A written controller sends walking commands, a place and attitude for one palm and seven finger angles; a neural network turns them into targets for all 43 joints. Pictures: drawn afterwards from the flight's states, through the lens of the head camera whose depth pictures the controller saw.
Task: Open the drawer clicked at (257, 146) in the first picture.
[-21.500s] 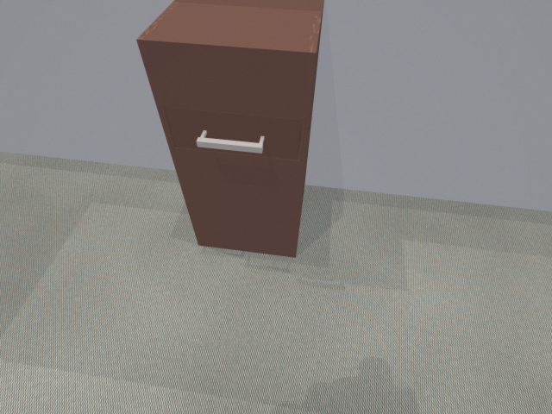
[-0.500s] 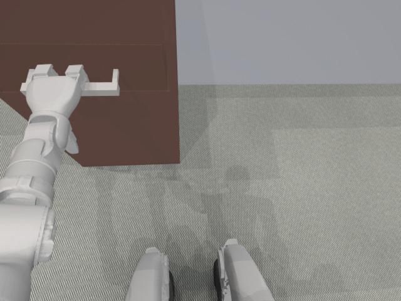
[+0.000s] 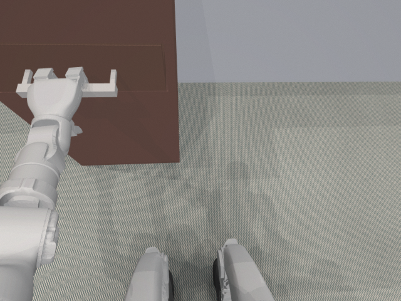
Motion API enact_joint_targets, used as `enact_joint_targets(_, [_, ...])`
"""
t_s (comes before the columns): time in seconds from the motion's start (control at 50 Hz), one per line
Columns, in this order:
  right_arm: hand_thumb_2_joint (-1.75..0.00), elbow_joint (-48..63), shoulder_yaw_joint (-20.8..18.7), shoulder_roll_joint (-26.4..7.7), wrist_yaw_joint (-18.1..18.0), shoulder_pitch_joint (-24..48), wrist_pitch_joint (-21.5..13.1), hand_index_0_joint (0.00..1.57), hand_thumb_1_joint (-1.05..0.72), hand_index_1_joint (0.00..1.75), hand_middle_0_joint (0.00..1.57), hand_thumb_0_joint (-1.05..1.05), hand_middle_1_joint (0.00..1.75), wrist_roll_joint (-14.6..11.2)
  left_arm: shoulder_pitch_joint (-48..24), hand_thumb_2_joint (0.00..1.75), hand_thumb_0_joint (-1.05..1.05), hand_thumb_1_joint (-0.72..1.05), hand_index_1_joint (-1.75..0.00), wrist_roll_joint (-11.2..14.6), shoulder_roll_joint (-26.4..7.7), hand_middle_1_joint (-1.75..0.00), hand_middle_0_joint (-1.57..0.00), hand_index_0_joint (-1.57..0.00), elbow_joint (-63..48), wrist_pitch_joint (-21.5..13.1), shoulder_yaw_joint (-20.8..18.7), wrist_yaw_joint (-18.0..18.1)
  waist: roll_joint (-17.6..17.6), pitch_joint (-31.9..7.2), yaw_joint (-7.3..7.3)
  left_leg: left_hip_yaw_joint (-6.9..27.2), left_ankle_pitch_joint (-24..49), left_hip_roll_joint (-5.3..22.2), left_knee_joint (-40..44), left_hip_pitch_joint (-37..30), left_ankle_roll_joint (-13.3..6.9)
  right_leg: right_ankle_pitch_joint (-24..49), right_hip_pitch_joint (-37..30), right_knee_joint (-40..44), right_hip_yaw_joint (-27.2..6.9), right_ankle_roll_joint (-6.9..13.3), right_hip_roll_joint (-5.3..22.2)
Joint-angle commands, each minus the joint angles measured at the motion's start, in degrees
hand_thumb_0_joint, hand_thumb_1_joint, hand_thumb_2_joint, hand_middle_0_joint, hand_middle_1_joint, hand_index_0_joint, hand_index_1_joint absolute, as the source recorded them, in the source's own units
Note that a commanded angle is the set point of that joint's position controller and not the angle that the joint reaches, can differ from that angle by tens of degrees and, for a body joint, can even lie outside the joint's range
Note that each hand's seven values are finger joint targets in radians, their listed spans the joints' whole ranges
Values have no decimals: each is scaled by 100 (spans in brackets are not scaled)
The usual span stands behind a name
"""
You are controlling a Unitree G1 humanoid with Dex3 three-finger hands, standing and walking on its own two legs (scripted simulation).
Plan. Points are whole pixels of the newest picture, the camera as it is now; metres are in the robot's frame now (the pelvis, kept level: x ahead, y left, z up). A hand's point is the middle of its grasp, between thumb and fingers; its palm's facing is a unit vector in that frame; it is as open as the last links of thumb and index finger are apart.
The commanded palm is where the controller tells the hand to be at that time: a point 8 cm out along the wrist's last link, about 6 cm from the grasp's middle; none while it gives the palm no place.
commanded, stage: close the thumb around the handle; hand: left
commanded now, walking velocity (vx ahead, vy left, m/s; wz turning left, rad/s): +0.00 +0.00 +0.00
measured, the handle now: (70, 82) +0.56 +0.25 -0.01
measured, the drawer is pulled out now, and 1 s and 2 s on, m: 0.00 0.04 0.15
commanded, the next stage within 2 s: pull the drawer open in 0.36 s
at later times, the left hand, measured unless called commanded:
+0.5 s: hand (69, 113) +0.50 +0.25 -0.03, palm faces -0.06 -0.02 -1.00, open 5.8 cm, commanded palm +0.48 +0.24 +0.01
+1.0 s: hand (66, 129) +0.46 +0.25 -0.03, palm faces -0.05 -0.05 -1.00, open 5.8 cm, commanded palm +0.43 +0.24 +0.01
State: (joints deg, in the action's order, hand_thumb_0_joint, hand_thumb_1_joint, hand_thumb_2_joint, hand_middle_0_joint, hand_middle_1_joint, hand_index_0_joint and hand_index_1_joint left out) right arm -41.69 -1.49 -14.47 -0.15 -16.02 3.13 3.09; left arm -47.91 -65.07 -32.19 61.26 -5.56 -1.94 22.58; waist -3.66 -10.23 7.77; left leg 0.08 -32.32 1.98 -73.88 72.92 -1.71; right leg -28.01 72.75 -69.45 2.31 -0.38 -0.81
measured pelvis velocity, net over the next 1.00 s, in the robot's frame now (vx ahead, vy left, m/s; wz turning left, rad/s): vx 0.03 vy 0.01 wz -0.02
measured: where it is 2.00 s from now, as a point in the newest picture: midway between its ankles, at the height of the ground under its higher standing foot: outside the picture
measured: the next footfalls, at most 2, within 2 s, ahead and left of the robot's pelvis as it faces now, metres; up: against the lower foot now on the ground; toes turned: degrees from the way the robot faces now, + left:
none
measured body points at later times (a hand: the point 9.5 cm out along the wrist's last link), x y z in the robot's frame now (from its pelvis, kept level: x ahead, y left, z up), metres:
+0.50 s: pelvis +0.01 +0.00 +0.00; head +0.18 +0.01 +0.42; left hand +0.50 +0.25 +0.02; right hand +0.03 -0.27 -0.13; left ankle +0.01 +0.10 -0.62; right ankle +0.03 -0.13 -0.62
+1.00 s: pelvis +0.03 +0.01 +0.02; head +0.18 +0.01 +0.44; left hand +0.46 +0.25 +0.02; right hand +0.07 -0.26 -0.12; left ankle +0.01 +0.10 -0.62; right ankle +0.03 -0.13 -0.62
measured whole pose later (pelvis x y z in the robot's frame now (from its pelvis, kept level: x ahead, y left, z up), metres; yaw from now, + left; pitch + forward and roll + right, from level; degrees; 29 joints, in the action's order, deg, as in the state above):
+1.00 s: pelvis +0.03 +0.01 +0.02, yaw -1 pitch +29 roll -3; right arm -41.0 -2.8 -13.8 0.6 -14.9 5.8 3.2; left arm -30.6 -64.5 -26.6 47.7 -7.2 -3.1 27.6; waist -3.1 -10.7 4.3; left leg -2.2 -33.7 2.1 -69.2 64.8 -2.5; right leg -28.9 65.7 -65.3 0.0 -1.3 -1.1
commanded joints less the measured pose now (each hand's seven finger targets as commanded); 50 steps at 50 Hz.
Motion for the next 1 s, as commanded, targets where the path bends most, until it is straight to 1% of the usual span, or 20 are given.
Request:
enact_joint_targets(0.0, [-90,136,-348,-993,-122,-1147,-20,20,-90,30,20,0,30,33,-1629,73,0,51,-131,108,-1293,-131,-37,-37,-961,-177,-294,68,-395,-3102,53,223,2744,-159,736,-2403,-13,2058,-1600,640,31,211,-242])
enact_joint_targets(0.06, [-90,141,-360,-965,-119,-1116,-43,20,-90,30,20,0,30,34,-1595,80,0,68,-133,100,-1139,-133,-38,-38,-1022,-291,-216,112,-411,-2931,49,210,2692,-157,733,-2332,-11,2012,-1531,647,44,221,-246])
enact_joint_targets(0.12, [-90,133,-371,-993,-110,-1133,-28,20,-90,30,20,0,30,56,-1484,88,0,84,-134,59,-1320,-134,-40,-40,-1089,-348,-398,195,-367,-3094,-19,225,2872,-147,686,-2386,-4,2129,-1571,572,36,224,-251])
enact_joint_targets(0.14, [-90,152,-386,-982,-102,-1123,-26,20,-90,30,20,0,30,60,-1488,90,0,90,-135,36,-1243,-135,-40,-40,-1193,-358,-353,232,-512,-3205,-40,246,2958,-143,692,-2507,23,2125,-1519,557,50,234,-247])
enact_joint_targets(0.16, [-90,132,-405,-959,-86,-1132,-37,20,-90,30,20,0,30,63,-1503,90,0,90,-135,66,-1105,-135,-40,-40,-1246,-358,-288,267,-545,-3253,-6,242,3070,-135,683,-2594,22,2205,-1532,572,57,231,-250])
enact_joint_targets(0.22, [-90,87,-407,-1003,-65,-1150,-2,20,-90,30,20,0,30,67,-1413,90,0,90,-135,75,-1201,-135,-40,-40,-1114,-274,-381,335,-377,-3107,-7,251,3022,-122,685,-2507,25,2181,-1515,569,66,219,-255])
enact_joint_targets(0.26, [-90,93,-413,-985,-50,-1154,5,20,-90,30,20,0,30,63,-1472,90,0,90,-135,64,-1112,-135,-40,-40,-1154,-217,-303,370,-453,-3179,-14,232,3015,-143,722,-2550,29,2197,-1611,605,67,223,-252])
enact_joint_targets(0.3, [-90,74,-405,-1013,-36,-1169,27,20,-90,30,20,0,30,63,-1443,90,0,90,-135,63,-1286,-135,-40,-40,-1137,-168,-427,381,-460,-3266,-63,228,3096,-144,716,-2597,32,2265,-1659,583,57,222,-254])
enact_joint_targets(0.34, [-90,64,-394,-1017,-54,-1138,44,20,-90,30,20,0,30,53,-1500,90,0,90,-135,57,-1239,-135,-40,-40,-980,-82,-348,377,-285,-3058,29,217,2935,-147,734,-2436,7,2224,-1657,632,52,208,-257])
enact_joint_targets(0.4, [-90,39,-384,-1028,-66,-1155,49,20,-90,30,20,0,30,43,-1691,90,0,90,-135,40,-1285,-135,-40,-40,-953,-49,-326,366,-332,-2975,61,218,2822,-155,765,-2385,6,2148,-1611,644,52,206,-244])
enact_joint_targets(0.44, [-90,45,-358,-1037,-59,-1140,57,20,-90,30,20,0,30,40,-1707,90,0,90,-135,30,-1337,-135,-40,-40,-883,-12,-324,339,-430,-2966,33,218,2778,-162,772,-2358,15,2084,-1589,627,59,220,-251])
enact_joint_targets(0.5, [-90,123,-355,-1041,-72,-1129,87,20,-90,30,20,0,30,39,-1185,90,0,90,-135,79,-1404,-135,-40,-40,-861,-21,-466,262,-211,-3099,-96,181,2900,-176,797,-2395,-4,2272,-1850,634,34,208,-247])
enact_joint_targets(0.58, [-90,219,-337,-1004,-64,-1014,119,20,-90,30,20,0,30,11,-647,90,0,90,-135,182,-1304,-135,-40,-40,-1007,-93,-492,151,-251,-3029,-268,152,2948,-172,899,-2459,8,2318,-2006,663,27,231,-250])
enact_joint_targets(0.62, [-90,297,-366,-975,-74,-977,111,20,-90,30,20,0,30,10,-408,90,0,90,-135,195,-1161,-135,-40,-40,-1330,-161,-448,158,-402,-3164,-327,146,3144,-140,945,-2707,20,2377,-2023,688,45,225,-247])
enact_joint_targets(0.66, [-90,335,-368,-969,-63,-916,129,20,-90,30,20,0,30,-2,15,90,0,90,-135,226,-1127,-135,-40,-40,-1419,-189,-509,172,-311,-3135,-427,143,3294,-124,985,-2792,34,2429,-2101,713,45,228,-254])
enact_joint_targets(0.68, [-90,324,-384,-950,-58,-915,127,20,-90,30,20,0,30,-2,58,90,0,90,-135,248,-1000,-135,-40,-40,-1448,-215,-466,179,-201,-3104,-379,161,3358,-107,987,-2813,25,2450,-2091,713,58,225,-252])
enact_joint_targets(0.84, [-90,321,-456,-929,-50,-806,156,20,-90,30,20,0,30,19,655,90,0,90,-135,182,-615,-135,-40,-40,-1857,-261,-401,524,2,-2763,-427,130,3465,-77,1111,-2875,33,2476,-2123,812,65,219,-238])
enact_joint_targets(0.88, [-90,304,-467,-931,-30,-788,174,20,-90,30,20,0,30,41,742,90,0,90,-135,174,-643,-135,-40,-40,-2028,-240,-470,615,-184,-2896,-495,148,3741,-76,1115,-3068,62,2571,-2130,775,59,237,-237])
enact_joint_targets(0.96, [-90,339,-472,-912,-22,-727,240,20,-90,30,20,0,30,38,1144,90,0,90,-135,167,-531,-135,-40,-40,-2006,-74,-468,715,107,-2730,-495,89,3748,-92,1151,-3006,39,2761,-2355,879,31,216,-239])
enact_joint_targets(0.98, [-90,342,-472,-926,-25,-696,244,20,-90,30,20,0,30,43,1094,90,0,90,-135,174,-582,-135,-40,-40,-2070,-63,-510,711,51,-2737,-500,112,3758,-91,1166,-3008,50,2753,-2338,857,34,227,-231])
